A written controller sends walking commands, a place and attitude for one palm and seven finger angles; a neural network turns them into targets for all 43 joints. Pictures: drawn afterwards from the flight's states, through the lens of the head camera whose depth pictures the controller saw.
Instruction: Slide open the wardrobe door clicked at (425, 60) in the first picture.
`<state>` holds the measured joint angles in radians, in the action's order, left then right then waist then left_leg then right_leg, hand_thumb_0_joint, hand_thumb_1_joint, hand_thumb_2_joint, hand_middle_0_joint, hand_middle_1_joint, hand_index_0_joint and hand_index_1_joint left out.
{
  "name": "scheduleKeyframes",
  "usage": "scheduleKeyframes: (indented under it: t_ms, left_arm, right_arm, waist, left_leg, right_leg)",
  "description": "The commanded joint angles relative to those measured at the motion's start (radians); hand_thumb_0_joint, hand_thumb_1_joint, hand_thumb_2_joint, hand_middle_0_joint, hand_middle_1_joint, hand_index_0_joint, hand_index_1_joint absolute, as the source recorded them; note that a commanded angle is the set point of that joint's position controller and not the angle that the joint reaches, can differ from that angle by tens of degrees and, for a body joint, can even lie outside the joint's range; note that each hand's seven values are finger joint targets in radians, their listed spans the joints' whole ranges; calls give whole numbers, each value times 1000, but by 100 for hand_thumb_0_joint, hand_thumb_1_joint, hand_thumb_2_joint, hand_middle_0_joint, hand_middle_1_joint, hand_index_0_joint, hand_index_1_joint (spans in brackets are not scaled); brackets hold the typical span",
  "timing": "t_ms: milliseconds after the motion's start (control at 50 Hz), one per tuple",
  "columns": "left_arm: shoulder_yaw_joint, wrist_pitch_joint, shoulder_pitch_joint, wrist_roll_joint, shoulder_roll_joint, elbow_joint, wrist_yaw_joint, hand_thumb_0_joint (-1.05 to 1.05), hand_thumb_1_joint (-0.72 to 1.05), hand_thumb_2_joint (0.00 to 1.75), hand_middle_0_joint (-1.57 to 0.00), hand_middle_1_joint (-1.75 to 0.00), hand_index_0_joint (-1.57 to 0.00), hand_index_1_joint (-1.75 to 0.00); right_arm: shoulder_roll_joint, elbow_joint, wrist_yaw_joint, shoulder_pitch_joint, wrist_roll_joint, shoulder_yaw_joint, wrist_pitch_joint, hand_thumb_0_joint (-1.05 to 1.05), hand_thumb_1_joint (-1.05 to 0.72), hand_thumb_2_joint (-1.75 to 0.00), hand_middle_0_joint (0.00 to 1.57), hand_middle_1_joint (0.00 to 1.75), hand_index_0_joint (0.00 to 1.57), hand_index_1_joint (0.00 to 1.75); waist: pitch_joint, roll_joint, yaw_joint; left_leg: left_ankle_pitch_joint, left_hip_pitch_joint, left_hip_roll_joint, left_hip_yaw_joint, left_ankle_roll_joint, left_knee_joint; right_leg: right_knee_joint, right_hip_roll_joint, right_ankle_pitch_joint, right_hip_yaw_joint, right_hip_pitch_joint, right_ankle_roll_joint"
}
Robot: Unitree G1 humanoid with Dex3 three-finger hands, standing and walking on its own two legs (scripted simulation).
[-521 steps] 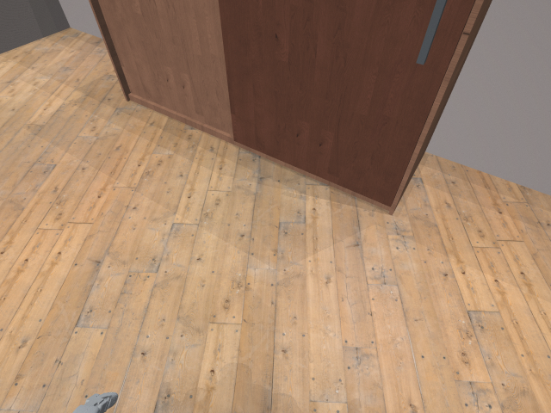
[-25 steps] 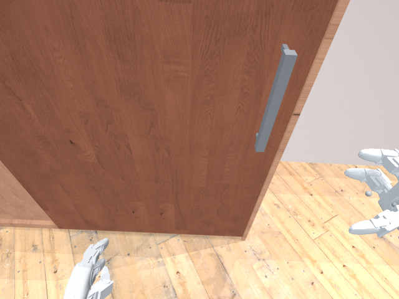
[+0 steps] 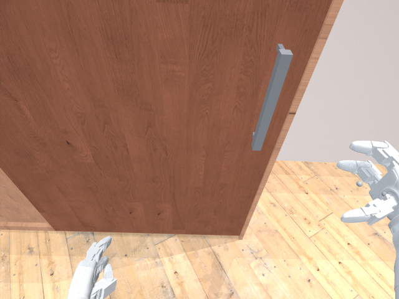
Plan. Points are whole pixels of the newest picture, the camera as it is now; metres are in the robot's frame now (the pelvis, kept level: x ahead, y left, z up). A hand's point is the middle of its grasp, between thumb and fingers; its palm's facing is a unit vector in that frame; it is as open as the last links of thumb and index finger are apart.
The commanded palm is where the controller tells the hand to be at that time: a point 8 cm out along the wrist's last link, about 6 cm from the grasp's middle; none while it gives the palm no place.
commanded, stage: move the hooked fingers beside the handle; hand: right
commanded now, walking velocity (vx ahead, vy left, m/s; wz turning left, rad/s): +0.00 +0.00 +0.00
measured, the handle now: (266, 103) +0.54 -0.16 +0.13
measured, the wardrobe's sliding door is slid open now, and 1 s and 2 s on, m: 0.00 0.00 0.00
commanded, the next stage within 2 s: none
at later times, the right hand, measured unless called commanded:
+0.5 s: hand (335, 159) +0.35 -0.25 +0.14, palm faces +0.04 +1.00 -0.01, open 14.0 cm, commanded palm +0.33 -0.30 +0.14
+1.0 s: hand (316, 135) +0.42 -0.24 +0.13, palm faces +0.02 +1.00 -0.02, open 14.0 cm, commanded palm +0.41 -0.29 +0.13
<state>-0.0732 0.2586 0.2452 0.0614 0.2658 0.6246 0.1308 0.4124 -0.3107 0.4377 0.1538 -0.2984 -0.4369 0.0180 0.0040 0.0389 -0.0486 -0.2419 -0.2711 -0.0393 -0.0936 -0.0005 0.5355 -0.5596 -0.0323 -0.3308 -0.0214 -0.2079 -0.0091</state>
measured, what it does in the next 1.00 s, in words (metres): stands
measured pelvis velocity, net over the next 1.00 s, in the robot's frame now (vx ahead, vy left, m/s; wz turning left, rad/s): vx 0.00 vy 0.00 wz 0.03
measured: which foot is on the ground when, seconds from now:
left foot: down 0.00-1.00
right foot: down 0.00-1.00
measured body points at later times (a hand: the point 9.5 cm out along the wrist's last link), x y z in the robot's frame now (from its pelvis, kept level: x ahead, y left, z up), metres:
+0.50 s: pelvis +0.00 +0.00 +0.00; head +0.00 +0.01 +0.45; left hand +0.14 +0.25 -0.09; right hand +0.34 -0.31 +0.14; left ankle +0.03 +0.12 -0.73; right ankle -0.02 -0.12 -0.73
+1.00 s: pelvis +0.00 +0.00 -0.01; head +0.04 +0.00 +0.44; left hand +0.08 +0.26 -0.11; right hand +0.42 -0.30 +0.13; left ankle +0.03 +0.12 -0.73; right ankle -0.02 -0.12 -0.73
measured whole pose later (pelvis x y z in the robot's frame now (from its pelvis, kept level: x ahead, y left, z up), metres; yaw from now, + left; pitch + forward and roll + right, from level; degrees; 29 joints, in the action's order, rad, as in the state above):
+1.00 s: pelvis +0.00 +0.00 -0.01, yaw +1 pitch +6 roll +0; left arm -0.04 0.15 0.36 0.05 0.29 0.65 0.10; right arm 0.49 -0.87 0.38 0.64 -0.19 -0.41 -0.15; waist 0.03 0.02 0.05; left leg -0.25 -0.45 -0.04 -0.07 0.00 0.60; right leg -0.63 -0.04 -0.35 -0.04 -0.38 0.00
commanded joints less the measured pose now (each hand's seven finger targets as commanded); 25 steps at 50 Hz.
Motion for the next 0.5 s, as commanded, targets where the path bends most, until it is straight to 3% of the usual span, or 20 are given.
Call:
scheduleKeyframes:
  t_ms: [0,40,160,280,300,340,360,400,440,460,480]
  left_arm:
    - [50,52,-75,-5,127,-149,16,0,90,90,-20,-30,-20,-30]
    - [50,51,-71,-3,129,-146,16,0,90,90,-20,-30,-20,-30]
    - [54,36,-56,-7,138,-149,4,0,90,90,-20,-30,-20,-30]
    - [61,26,-42,-4,140,-154,0,0,90,90,-20,-30,-20,-30]
    - [61,26,-39,-4,138,-152,1,0,90,90,-20,-30,-20,-30]
    - [61,27,-30,-3,137,-147,3,0,90,90,-20,-30,-20,-30]
    - [63,26,-23,-5,140,-144,3,0,90,90,-20,-30,-20,-30]
    - [62,21,-16,-2,144,-134,5,0,90,90,-20,-30,-20,-30]
    - [64,15,-4,-1,152,-117,9,0,90,90,-20,-30,-20,-30]
    - [63,8,1,-4,156,-114,7,0,90,90,-20,-30,-20,-30]
    - [63,5,0,-4,154,-116,6,0,90,90,-20,-30,-20,-30]
  right_arm:
    - [267,189,-13,385,-16,-55,-84,0,50,-30,30,120,30,120]
    - [270,161,-16,401,-11,-53,-88,0,50,-30,30,120,30,120]
    - [309,75,-25,386,-10,-93,-85,0,50,-30,30,120,30,120]
    - [318,76,-31,476,3,-83,-110,0,50,-30,30,120,30,120]
    - [281,86,-30,516,5,-44,-116,0,50,-30,30,120,30,120]
    - [258,76,-34,533,9,-19,-122,0,50,-30,30,120,30,120]
    - [269,73,-36,543,8,-24,-126,0,50,-30,30,120,30,120]
    - [259,22,-42,572,16,-7,-118,0,50,-30,30,120,30,120]
    - [290,-44,-51,617,25,-23,-115,0,50,-30,30,120,30,120]
    - [321,-79,-55,620,29,-44,-115,0,50,-30,30,120,30,120]
    - [322,-84,-57,651,38,-37,-120,0,50,-30,30,120,30,120]
  waist:
    - [199,29,32]
    - [200,46,33]
    - [212,-2,13]
    - [231,27,28]
    - [240,28,42]
    - [244,63,45]
    - [249,27,46]
    - [229,15,56]
    - [200,-9,68]
    - [190,-23,59]
    - [212,10,63]
  left_leg:
    - [153,101,28,40,-18,-59]
    - [148,91,27,38,-19,-57]
    - [193,119,25,43,-22,-46]
    - [194,103,25,49,-21,-39]
    - [194,89,26,47,-20,-39]
    - [192,77,26,45,-23,-37]
    - [198,82,29,45,-24,-37]
    - [168,58,27,45,-20,-43]
    - [114,33,25,49,-17,-52]
    - [100,38,25,54,-19,-53]
    - [111,47,21,59,-20,-47]
  right_leg:
    - [98,32,207,23,-11,29]
    - [99,33,203,22,-14,26]
    - [91,30,233,14,-47,28]
    - [90,29,231,10,-46,28]
    - [90,29,230,11,-30,28]
    - [89,29,234,14,-21,26]
    - [85,26,239,15,-15,28]
    - [90,28,203,15,-38,28]
    - [91,27,155,17,-67,29]
    - [89,25,146,16,-82,30]
    - [88,29,153,15,-84,29]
